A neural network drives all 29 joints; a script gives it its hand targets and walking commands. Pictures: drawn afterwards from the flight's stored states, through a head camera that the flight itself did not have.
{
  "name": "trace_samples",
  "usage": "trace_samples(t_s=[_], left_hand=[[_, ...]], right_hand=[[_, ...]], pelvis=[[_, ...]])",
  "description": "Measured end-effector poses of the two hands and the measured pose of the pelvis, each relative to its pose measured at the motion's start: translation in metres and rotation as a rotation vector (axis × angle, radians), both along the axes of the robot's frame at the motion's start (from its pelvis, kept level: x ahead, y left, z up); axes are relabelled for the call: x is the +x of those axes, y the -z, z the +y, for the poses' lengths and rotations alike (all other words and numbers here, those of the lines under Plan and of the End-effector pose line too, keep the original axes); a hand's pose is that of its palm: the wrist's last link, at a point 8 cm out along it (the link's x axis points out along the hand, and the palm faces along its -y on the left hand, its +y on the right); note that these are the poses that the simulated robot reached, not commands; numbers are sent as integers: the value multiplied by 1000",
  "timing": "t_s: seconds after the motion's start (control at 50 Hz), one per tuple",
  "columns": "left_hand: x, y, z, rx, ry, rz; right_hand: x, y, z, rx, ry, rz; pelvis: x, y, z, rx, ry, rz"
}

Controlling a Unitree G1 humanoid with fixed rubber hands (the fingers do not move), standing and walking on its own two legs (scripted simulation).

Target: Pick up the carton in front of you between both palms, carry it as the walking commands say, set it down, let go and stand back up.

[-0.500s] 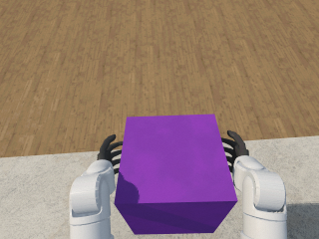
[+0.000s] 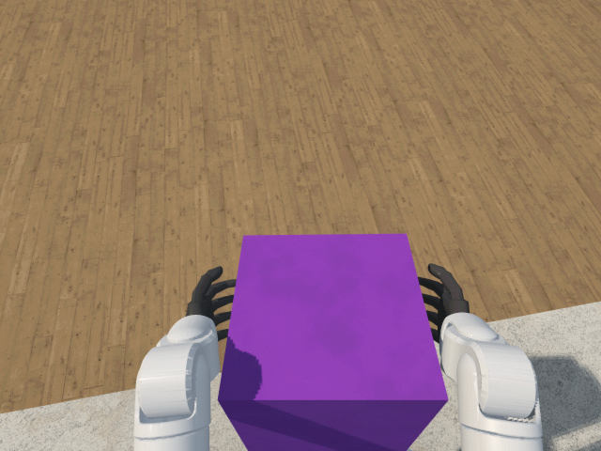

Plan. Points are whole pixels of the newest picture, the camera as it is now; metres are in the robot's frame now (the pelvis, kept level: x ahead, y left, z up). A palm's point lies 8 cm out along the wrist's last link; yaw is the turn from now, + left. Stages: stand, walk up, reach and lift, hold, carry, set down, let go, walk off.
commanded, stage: carry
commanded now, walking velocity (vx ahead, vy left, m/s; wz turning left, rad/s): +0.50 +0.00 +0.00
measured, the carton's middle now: (325, 351) +0.26 -0.01 -0.01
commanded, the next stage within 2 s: none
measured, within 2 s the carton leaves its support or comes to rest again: neither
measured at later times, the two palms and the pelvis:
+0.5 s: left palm (238, 107) +0.62 +0.12 +0.13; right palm (410, 98) +0.65 -0.18 +0.13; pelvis +0.26 -0.04 -0.02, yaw +3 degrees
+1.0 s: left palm (239, 90) +0.74 +0.13 +0.09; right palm (388, 85) +0.75 -0.17 +0.09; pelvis +0.37 -0.03 -0.01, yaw +2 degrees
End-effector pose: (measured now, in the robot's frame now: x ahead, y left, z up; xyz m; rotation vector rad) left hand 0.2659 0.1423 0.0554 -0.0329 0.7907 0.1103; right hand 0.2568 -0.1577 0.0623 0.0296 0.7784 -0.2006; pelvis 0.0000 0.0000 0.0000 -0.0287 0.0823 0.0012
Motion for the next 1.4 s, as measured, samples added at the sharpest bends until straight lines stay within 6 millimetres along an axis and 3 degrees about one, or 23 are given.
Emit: trace_samples(t_s=[0.14,0.26,0.32,0.44,0.62,0.76,1.0,1.26,1.4], left_hand=[[92,-22,0,-1,-54,-109],[200,-42,-16,13,-101,-242],[248,-50,-21,62,-93,-216],[324,-66,-24,65,-92,-156],[417,-83,-18,38,-61,-137],[457,-80,-12,28,-66,-78],[478,-39,-10,25,-66,-8],[497,-48,-7,25,-81,-83],[506,-42,5,15,-66,-83]], right_hand=[[108,-23,0,3,-48,-109],[225,-34,-16,38,-77,-243],[278,-36,-21,38,-109,-219],[357,-54,-23,37,-112,-158],[442,-81,-18,-11,-100,-138],[479,-75,-12,6,-83,-80],[496,-32,-10,11,-67,-10],[519,-40,-6,17,-76,-85],[528,-43,6,-16,-82,-85]], pelvis=[[100,4,-13,2,-15,-11],[187,33,-36,19,-42,-45],[208,32,-41,15,-45,-43],[245,17,-46,26,-52,-18],[303,20,-39,33,-29,-14],[337,18,-34,32,-28,15],[373,7,-28,32,-24,35],[399,0,-27,33,-30,55],[418,10,-19,38,-22,19]])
